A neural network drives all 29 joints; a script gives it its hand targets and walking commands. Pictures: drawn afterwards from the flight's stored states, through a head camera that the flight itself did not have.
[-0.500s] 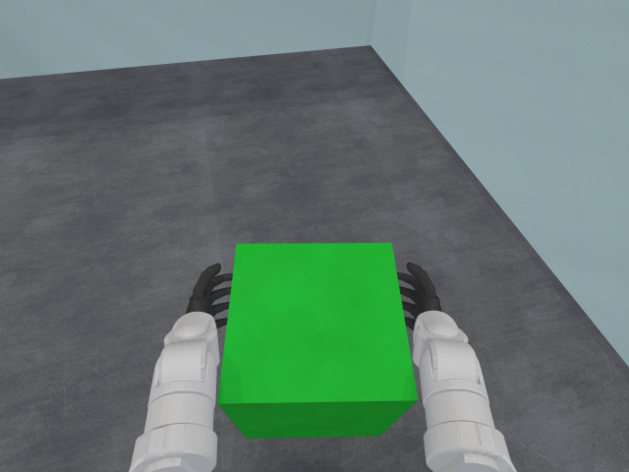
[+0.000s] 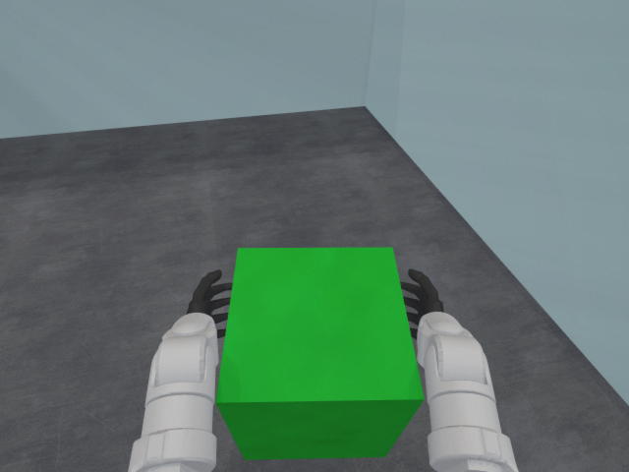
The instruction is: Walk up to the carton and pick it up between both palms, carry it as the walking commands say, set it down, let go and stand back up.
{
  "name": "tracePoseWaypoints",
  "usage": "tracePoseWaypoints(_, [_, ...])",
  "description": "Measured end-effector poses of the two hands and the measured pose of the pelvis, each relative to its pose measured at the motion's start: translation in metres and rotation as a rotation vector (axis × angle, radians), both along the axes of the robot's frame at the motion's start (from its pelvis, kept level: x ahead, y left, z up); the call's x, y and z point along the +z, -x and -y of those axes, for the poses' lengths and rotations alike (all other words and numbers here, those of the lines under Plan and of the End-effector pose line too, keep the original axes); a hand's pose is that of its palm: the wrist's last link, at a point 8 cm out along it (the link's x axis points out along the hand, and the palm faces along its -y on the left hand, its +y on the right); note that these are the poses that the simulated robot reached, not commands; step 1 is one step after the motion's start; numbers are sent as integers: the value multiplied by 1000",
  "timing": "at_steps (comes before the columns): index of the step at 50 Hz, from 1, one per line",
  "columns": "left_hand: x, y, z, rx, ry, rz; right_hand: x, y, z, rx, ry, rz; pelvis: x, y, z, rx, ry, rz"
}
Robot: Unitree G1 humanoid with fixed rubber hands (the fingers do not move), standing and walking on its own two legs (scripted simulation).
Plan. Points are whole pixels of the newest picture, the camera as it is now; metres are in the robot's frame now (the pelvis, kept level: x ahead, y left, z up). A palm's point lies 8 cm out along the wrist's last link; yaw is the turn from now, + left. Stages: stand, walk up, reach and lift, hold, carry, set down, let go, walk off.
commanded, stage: reach and lift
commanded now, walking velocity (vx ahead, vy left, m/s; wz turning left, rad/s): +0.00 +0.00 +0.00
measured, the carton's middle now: (315, 358) +0.29 -0.01 -0.02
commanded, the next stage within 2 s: hold in 0.82 s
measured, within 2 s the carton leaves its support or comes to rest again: neither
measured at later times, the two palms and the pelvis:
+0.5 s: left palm (198, 325) +0.30 +0.15 +0.05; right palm (425, 322) +0.30 -0.15 +0.05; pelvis +0.00 +0.00 +0.00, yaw +0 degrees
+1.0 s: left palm (199, 332) +0.29 +0.15 +0.05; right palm (430, 328) +0.29 -0.15 +0.05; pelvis +0.00 +0.00 +0.00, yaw +0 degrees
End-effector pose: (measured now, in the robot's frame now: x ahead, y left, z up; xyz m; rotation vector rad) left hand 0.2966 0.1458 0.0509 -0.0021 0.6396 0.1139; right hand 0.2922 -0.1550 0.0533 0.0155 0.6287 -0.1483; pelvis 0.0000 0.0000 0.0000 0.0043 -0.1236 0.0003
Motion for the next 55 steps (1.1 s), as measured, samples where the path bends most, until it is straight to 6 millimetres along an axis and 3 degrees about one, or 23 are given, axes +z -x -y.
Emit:
tracePoseWaypoints(29, [0, 0, -3, 1, -16, -10, -1, -3, -3, 20, 11, -11, 1, -3, -1, -6, 1, -14])
tracePoseWaypoints(55, [-1, 13, 0, -11, -32, -16, -1, 10, 0, 30, 29, -17, 1, -1, 2, -1, 3, 3])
